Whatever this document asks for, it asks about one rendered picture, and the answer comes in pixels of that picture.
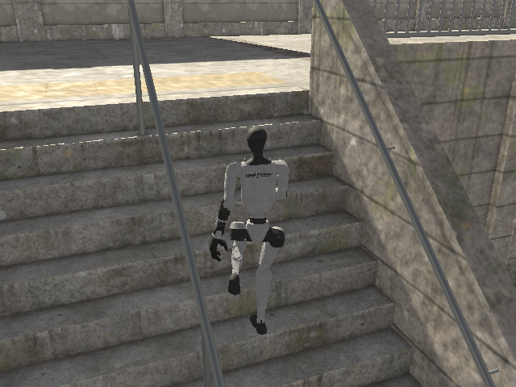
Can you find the stairs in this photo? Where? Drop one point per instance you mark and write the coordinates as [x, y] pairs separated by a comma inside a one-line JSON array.
[[94, 285]]

